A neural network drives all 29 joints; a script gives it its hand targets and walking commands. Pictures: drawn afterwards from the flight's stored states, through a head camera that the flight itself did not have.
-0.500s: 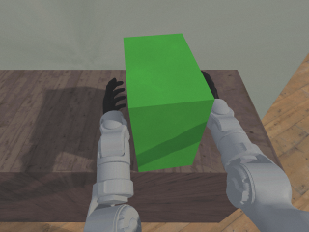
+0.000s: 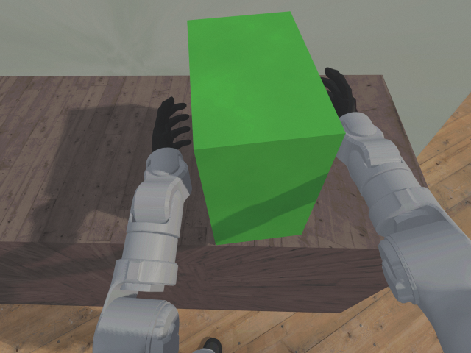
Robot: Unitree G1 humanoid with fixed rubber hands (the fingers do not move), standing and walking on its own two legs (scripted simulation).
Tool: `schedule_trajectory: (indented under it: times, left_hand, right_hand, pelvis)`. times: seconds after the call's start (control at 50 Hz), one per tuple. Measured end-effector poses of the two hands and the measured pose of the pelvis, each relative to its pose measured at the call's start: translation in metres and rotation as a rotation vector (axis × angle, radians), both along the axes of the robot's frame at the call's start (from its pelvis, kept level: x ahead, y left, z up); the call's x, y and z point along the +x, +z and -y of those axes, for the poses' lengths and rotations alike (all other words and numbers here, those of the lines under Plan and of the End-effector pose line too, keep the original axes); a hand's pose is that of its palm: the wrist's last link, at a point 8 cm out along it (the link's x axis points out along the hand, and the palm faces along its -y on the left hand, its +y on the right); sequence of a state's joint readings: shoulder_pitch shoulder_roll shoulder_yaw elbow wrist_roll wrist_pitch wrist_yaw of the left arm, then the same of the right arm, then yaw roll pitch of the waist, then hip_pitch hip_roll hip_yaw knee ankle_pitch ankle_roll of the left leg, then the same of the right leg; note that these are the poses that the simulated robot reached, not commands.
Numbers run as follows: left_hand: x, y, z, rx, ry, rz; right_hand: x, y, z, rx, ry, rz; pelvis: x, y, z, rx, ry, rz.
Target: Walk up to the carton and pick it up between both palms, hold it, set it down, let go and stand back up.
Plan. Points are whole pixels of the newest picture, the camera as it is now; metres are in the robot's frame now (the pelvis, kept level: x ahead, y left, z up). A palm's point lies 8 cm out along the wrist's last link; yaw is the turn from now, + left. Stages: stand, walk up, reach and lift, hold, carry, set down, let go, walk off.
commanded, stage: set down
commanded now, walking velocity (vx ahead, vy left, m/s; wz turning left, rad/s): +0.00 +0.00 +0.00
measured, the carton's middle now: (249, 138) +0.45 +0.09 +0.09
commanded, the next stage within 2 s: none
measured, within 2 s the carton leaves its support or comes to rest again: neither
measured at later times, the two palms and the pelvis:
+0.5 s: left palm (157, 126) +0.38 +0.21 +0.17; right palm (386, 102) +0.50 -0.10 +0.16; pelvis -0.01 +0.01 +0.00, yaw -1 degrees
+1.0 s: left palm (141, 114) +0.37 +0.22 +0.20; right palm (390, 76) +0.50 -0.09 +0.20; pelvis -0.02 +0.02 +0.00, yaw +0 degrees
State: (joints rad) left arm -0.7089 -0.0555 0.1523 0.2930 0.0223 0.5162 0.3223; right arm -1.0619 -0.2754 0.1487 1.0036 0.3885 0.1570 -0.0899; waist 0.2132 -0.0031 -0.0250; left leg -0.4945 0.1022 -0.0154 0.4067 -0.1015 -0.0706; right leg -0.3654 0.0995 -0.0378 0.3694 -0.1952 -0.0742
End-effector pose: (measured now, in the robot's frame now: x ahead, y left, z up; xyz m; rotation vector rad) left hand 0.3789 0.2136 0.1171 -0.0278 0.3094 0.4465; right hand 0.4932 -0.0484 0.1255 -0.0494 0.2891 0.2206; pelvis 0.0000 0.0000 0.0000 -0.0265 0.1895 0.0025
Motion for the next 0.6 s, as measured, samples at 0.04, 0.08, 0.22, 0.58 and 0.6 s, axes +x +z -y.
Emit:
schedule_trajectory:
  times: [0.04,0.08,0.22,0.58,0.6]
  left_hand:
    - [-0.003,-0.001,-0.003,-0.002,-0.001,-0.002]
    - [-0.006,0.001,-0.006,-0.002,-0.005,-0.003]
    - [-0.008,0.019,-0.011,0.016,-0.034,0.015]
    - [-0.005,0.059,0.002,0.035,-0.092,0.005]
    - [-0.006,0.06,0.002,0.034,-0.091,0.004]
  right_hand:
    - [0.004,0.002,0.006,0.009,-0.001,0.009]
    - [0.008,0.003,0.013,0.014,-0.001,0.015]
    - [0.013,0.007,0.037,0.011,0.022,0.032]
    - [0.004,0.039,0.057,0.012,0.051,0.069]
    - [0.004,0.04,0.057,0.012,0.049,0.067]
  pelvis:
    - [0.0,0.0,0.0,-0.002,0.003,-0.013]
    - [0.0,0.0,-0.001,-0.003,0.006,-0.024]
    - [-0.001,-0.001,-0.002,-0.003,0.004,-0.073]
    - [-0.008,0.001,-0.01,0.01,-0.027,-0.07]
    - [-0.009,0.001,-0.01,0.01,-0.027,-0.068]
